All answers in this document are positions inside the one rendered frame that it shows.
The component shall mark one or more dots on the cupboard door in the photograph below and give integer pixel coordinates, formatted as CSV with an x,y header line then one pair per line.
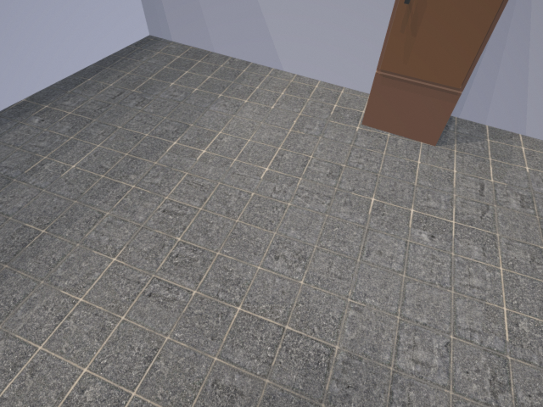
x,y
437,40

